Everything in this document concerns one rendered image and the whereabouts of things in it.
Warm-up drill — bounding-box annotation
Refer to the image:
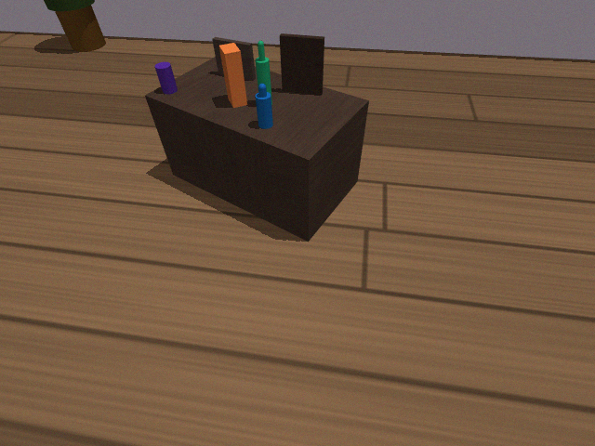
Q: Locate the potted plant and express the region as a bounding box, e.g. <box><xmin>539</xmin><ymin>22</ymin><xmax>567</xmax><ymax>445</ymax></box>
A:
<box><xmin>44</xmin><ymin>0</ymin><xmax>106</xmax><ymax>52</ymax></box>

